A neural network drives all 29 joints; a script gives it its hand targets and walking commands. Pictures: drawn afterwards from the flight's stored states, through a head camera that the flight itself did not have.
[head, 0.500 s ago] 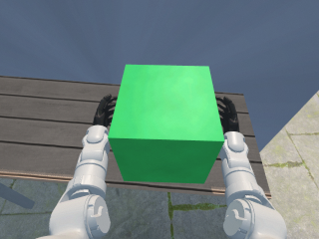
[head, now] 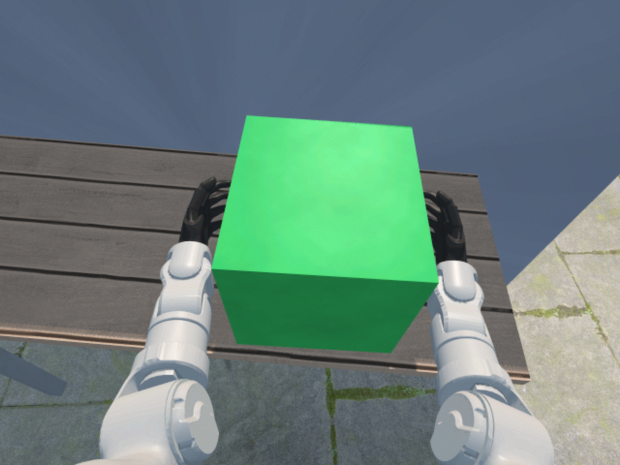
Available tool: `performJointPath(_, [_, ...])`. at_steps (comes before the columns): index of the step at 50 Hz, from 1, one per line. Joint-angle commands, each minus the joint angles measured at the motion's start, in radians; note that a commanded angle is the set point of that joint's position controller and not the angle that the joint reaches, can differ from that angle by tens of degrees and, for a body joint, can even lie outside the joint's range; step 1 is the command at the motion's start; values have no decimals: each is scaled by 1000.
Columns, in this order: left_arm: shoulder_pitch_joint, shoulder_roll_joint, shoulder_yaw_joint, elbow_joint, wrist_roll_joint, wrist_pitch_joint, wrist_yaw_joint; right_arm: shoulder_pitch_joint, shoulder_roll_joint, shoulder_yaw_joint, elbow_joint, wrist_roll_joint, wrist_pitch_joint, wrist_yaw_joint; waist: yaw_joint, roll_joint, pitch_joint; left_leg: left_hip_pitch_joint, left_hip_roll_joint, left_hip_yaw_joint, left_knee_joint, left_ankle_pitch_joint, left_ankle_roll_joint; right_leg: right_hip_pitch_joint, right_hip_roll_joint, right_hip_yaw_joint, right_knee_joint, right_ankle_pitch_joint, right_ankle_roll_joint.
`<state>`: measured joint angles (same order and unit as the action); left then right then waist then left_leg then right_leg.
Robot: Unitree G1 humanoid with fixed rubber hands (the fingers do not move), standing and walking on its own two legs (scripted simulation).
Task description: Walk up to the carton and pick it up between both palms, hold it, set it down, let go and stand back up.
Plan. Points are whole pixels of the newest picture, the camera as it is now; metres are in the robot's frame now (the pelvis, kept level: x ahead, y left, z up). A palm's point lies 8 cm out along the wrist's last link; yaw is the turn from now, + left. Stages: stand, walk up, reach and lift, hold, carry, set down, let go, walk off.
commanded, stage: set down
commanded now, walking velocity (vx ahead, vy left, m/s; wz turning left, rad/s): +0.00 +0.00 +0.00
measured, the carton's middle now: (321, 238) +0.43 +0.01 -0.01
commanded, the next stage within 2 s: none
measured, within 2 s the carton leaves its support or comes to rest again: neither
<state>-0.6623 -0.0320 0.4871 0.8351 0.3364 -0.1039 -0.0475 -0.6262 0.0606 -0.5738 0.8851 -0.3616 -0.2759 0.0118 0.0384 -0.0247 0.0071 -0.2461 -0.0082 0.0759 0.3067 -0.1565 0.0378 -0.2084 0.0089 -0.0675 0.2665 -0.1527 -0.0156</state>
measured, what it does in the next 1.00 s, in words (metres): stands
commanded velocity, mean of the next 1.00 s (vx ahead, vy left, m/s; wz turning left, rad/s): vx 0.00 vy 0.00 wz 0.00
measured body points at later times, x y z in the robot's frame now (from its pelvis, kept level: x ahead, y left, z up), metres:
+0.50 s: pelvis +0.00 -0.01 +0.00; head +0.05 +0.01 +0.44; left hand +0.40 +0.18 +0.04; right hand +0.40 -0.16 +0.05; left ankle +0.00 +0.09 -0.75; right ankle -0.02 -0.11 -0.75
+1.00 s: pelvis -0.01 +0.00 -0.03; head +0.06 +0.00 +0.42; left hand +0.41 +0.22 +0.01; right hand +0.43 -0.20 +0.03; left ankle +0.00 +0.09 -0.75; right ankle -0.02 -0.11 -0.75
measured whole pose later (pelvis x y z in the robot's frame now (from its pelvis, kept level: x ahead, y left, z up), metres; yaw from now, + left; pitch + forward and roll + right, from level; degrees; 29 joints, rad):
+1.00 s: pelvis -0.01 +0.00 -0.03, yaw -1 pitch +19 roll -2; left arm -0.87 0.25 0.07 1.46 -0.16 -0.41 0.04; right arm -0.90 -0.24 0.08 1.45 0.32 -0.39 -0.07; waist 0.04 0.02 -0.22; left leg -0.69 0.03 0.04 0.65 -0.28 0.01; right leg -0.63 0.04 -0.07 0.56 -0.25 -0.03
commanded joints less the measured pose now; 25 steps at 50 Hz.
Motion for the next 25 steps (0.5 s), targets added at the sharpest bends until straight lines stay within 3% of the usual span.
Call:
performJointPath(1, [-440,-407,-242,2,32,-27,-49,-429,420,292,24,-48,-5,103,-3,18,-380,156,37,15,9,306,-54,140,-8,-19,7,187,35])
performJointPath(7, [-428,-403,-229,16,41,-35,-52,-419,423,280,22,-62,-8,106,-5,10,-362,142,37,13,4,294,-50,136,-11,-18,8,193,39])
performJointPath(8, [-445,-405,-233,29,42,-39,-51,-420,409,229,14,-67,-20,104,-69,14,-383,141,39,-18,12,273,-58,68,5,-35,3,158,30])
performJointPath(9, [-428,-400,-221,34,50,-46,-47,-404,404,227,26,-74,-19,104,-45,26,-372,157,37,-15,20,278,-58,61,2,-31,-5,138,19])
performJointPath(16, [-428,-373,-189,57,70,-66,-52,-391,397,207,29,-92,-14,106,-51,30,-355,151,35,-20,27,274,-55,52,-2,-27,3,153,27])
performJointPath(20, [-412,-266,-169,69,66,-80,-29,-357,297,179,42,-91,-7,89,-48,40,-357,166,34,-14,38,284,-59,43,0,-23,10,151,30])
performJointPath(23, [-375,-2,-126,55,24,-92,39,-295,15,138,87,-5,-12,22,-49,34,-358,165,35,-13,54,300,-53,7,1,-6,21,139,34])
performJointPath(25, [-391,97,-197,60,-77,-100,96,-334,-81,221,108,128,-13,-29,-44,52,-390,103,42,-25,86,304,-51,-28,11,18,37,152,21])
